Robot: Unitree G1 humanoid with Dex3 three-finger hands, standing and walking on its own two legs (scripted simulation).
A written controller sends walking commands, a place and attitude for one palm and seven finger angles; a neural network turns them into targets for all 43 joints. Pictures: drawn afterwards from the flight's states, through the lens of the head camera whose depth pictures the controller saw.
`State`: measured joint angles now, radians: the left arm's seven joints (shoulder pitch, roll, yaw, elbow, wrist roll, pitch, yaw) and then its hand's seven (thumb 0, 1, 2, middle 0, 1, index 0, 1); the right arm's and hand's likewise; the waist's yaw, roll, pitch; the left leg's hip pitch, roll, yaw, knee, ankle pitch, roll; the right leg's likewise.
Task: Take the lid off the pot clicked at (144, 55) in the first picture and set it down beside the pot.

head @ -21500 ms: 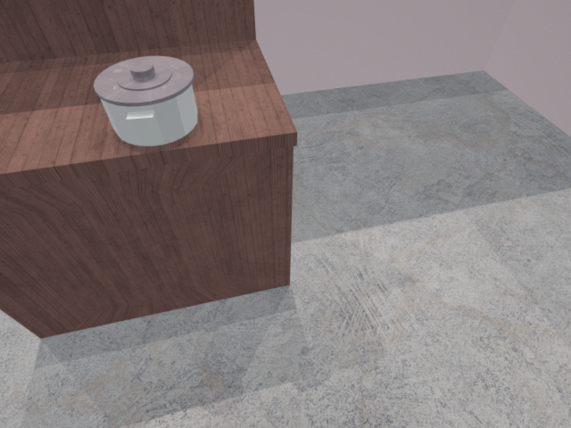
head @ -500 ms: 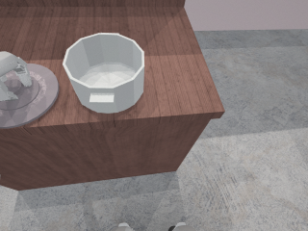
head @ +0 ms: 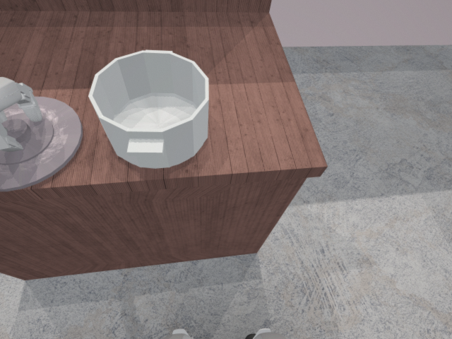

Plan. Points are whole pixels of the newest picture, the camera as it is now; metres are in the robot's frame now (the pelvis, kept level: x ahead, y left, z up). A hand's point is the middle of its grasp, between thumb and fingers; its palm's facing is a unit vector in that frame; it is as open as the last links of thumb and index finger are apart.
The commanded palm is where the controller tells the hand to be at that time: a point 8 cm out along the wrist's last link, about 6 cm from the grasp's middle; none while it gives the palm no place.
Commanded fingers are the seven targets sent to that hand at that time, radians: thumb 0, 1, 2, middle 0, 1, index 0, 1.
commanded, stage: open the fingers wide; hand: left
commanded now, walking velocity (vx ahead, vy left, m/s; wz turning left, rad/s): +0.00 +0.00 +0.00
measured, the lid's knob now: (13, 131) +0.47 +0.36 +0.06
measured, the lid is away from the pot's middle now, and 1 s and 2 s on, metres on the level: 0.25 0.25 0.25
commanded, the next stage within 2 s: raise the empty hand in 0.40 s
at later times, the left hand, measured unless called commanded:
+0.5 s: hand (4, 129) +0.45 +0.35 +0.09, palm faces -0.44 -0.13 -0.89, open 11.0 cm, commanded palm +0.47 +0.35 +0.15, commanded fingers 0.00 -0.03 0.69 -0.37 -0.83 -0.37 -0.83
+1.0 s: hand out of the picture +0.44 +0.36 +0.14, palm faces -0.36 -0.12 -0.93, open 11.1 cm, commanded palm +0.45 +0.35 +0.21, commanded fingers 0.00 -0.03 0.69 -0.37 -0.83 -0.37 -0.83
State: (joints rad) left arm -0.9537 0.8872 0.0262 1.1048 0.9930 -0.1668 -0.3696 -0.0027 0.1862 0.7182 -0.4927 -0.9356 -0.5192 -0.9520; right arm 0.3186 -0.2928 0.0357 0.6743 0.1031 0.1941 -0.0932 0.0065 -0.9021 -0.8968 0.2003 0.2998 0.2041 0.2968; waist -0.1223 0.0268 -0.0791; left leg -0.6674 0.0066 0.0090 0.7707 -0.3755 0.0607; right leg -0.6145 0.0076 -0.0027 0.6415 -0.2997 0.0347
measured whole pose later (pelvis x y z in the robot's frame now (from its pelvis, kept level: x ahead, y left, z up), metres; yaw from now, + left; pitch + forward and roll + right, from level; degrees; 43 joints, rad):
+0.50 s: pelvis +0.00 -0.01 +0.00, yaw +0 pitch +16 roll -3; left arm -0.94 0.91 0.06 1.11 1.00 -0.17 -0.37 0.00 -0.02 0.69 -0.37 -0.84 -0.37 -0.83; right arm 0.31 -0.29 0.04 0.67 0.11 0.22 -0.09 0.01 -0.90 -0.90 0.20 0.30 0.20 0.30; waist -0.13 0.03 -0.08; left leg -0.67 0.02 0.01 0.77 -0.38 0.05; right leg -0.62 0.02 0.00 0.65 -0.31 0.03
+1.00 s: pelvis +0.00 +0.00 +0.01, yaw +1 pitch +13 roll -3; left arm -0.98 0.90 0.02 1.04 0.98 -0.12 -0.42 0.00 -0.03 0.69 -0.38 -0.83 -0.38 -0.83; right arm 0.29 -0.28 0.04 0.66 0.11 0.22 -0.08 0.01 -0.90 -0.90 0.20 0.30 0.20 0.30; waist -0.11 0.04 -0.08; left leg -0.59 0.00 0.01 0.73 -0.36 0.06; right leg -0.54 0.00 -0.01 0.60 -0.28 0.03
